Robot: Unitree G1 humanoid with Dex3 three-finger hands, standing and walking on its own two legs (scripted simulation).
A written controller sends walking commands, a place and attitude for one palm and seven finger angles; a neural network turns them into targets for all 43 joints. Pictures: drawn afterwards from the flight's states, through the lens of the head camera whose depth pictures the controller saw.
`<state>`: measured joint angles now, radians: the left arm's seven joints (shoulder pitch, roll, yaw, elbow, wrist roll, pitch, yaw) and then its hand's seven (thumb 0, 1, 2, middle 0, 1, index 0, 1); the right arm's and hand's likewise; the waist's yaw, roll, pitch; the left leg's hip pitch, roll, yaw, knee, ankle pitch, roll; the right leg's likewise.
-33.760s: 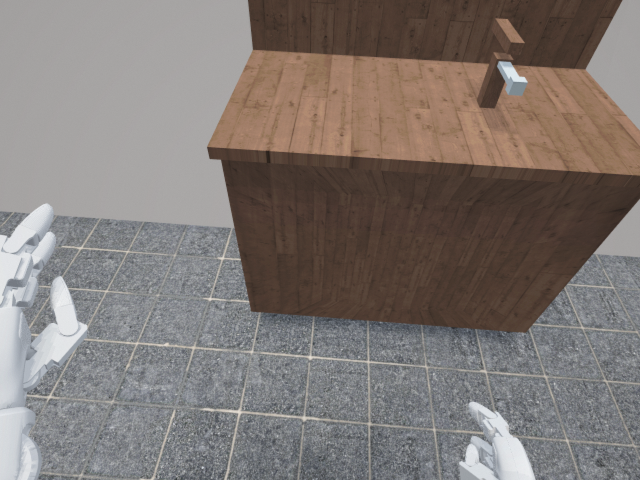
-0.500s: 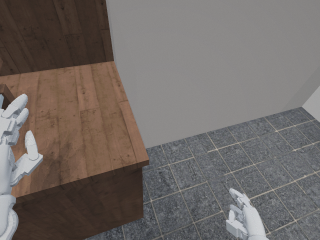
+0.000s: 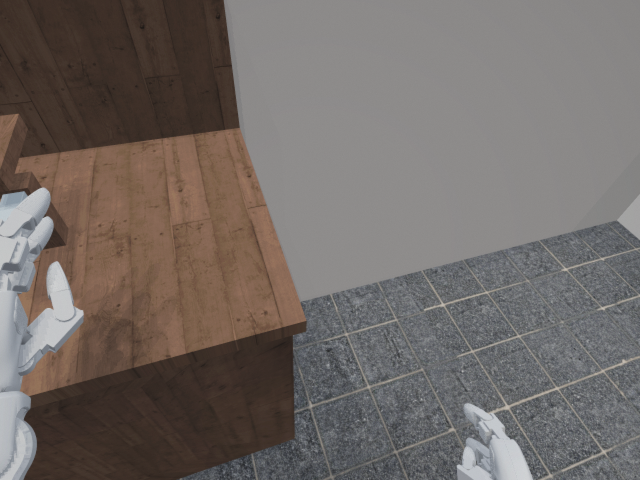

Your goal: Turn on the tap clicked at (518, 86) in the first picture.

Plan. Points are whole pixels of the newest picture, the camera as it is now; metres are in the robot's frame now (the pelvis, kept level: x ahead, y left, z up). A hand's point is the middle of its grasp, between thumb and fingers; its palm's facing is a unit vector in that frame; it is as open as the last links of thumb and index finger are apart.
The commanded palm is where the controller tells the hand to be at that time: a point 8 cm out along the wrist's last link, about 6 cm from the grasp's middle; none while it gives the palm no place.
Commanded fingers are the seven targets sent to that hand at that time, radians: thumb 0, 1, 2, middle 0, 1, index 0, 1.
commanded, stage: turn the palm inward beside the body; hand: left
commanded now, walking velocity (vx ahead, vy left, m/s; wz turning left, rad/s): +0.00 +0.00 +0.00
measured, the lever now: out of the picture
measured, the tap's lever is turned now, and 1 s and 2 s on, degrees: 0 0 0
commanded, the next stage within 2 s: none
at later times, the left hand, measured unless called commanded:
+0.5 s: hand (67, 345) +0.19 +0.24 +0.17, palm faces +0.60 -0.75 -0.27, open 7.4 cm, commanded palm +0.14 +0.27 +0.17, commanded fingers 0.00 0.90 0.90 -0.20 -0.30 -0.20 -0.30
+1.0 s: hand (81, 334) +0.20 +0.23 +0.16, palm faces +0.54 -0.81 -0.22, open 7.4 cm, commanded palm +0.14 +0.26 +0.18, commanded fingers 0.00 0.90 0.90 -0.20 -0.30 -0.20 -0.30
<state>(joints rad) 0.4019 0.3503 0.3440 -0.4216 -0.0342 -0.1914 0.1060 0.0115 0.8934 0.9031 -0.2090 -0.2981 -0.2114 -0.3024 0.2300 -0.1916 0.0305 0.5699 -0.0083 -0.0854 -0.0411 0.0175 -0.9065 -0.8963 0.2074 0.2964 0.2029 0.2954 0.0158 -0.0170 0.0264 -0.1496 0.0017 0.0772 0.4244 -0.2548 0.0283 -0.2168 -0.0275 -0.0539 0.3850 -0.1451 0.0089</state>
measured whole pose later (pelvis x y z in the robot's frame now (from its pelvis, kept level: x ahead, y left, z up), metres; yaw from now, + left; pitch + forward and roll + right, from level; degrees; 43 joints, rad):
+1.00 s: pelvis +0.03 -0.03 -0.01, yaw +5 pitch -2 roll +0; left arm 0.40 0.27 0.33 -0.49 -0.17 0.05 0.10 0.01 0.90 0.90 -0.21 -0.30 -0.21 -0.30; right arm 0.19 -0.25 0.02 0.67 0.00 -0.15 -0.06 0.02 -0.91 -0.90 0.21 0.30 0.20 0.30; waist 0.09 0.05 -0.03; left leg -0.18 0.01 -0.02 0.57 -0.36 -0.01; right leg -0.24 0.00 -0.09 0.58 -0.31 -0.04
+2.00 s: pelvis +0.01 -0.05 +0.00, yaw +6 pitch -6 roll +0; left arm 0.38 0.20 0.27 -0.59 -0.23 0.32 0.14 0.01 0.90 0.90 -0.20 -0.30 -0.20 -0.30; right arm 0.13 -0.22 0.07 0.72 0.02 -0.19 -0.10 0.02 -0.91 -0.90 0.21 0.30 0.20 0.30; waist 0.11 0.07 -0.01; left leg -0.08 0.03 -0.04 0.47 -0.28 -0.03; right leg -0.12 0.02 -0.11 0.45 -0.23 -0.05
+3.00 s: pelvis +0.01 -0.03 +0.00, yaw +5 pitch -5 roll +0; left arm 0.24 0.27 0.43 -0.30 -0.26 0.25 0.08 0.01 0.90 0.90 -0.20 -0.28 -0.20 -0.29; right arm 0.16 -0.23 0.05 0.74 0.03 -0.19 -0.13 0.02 -0.91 -0.90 0.21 0.30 0.20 0.30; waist 0.09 0.06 0.00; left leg -0.09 0.01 -0.02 0.45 -0.28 -0.02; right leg -0.14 0.01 -0.09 0.45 -0.22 -0.04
